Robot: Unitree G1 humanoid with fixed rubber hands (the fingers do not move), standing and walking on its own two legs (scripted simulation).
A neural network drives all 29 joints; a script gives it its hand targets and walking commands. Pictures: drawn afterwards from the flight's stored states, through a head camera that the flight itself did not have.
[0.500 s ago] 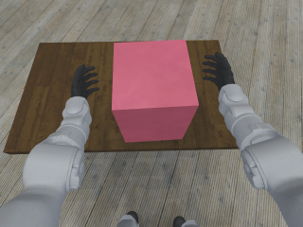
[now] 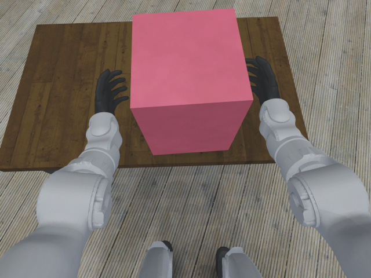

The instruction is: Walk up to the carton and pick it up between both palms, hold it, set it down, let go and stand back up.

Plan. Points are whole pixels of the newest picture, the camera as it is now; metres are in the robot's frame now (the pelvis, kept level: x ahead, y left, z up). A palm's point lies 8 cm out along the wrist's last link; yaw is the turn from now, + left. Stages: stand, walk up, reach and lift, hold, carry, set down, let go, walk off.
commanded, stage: reach and lift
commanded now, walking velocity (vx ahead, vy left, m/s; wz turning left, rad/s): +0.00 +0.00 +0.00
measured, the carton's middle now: (187, 92) +0.52 +0.05 -0.02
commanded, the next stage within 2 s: none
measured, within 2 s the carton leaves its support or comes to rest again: neither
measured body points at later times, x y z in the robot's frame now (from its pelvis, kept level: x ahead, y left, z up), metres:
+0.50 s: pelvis +0.01 +0.01 +0.02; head +0.20 +0.02 +0.43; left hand +0.48 +0.19 +0.00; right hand +0.50 -0.10 +0.01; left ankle +0.03 +0.14 -0.66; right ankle +0.02 -0.13 -0.66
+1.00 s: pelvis +0.03 +0.00 +0.03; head +0.22 +0.00 +0.44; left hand +0.48 +0.19 +0.00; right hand +0.50 -0.10 +0.00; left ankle +0.03 +0.14 -0.66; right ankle +0.02 -0.13 -0.66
